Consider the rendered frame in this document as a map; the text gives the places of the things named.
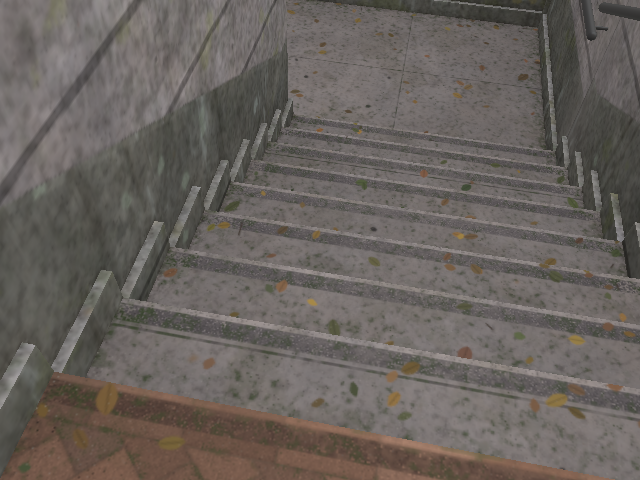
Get stairs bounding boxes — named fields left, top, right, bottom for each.
left=86, top=114, right=640, bottom=480

